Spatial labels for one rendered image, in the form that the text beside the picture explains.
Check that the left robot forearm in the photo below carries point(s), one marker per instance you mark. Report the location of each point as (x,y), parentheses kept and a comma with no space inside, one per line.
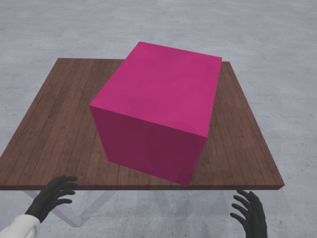
(23,226)

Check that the right robot hand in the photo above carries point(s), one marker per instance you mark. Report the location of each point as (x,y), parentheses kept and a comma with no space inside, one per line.
(254,224)

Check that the table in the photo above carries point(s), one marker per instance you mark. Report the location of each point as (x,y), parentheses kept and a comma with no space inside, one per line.
(58,136)

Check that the carton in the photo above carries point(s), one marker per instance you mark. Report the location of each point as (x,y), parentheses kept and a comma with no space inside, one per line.
(153,115)

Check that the left robot hand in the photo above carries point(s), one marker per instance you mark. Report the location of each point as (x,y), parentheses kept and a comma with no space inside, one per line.
(48,196)

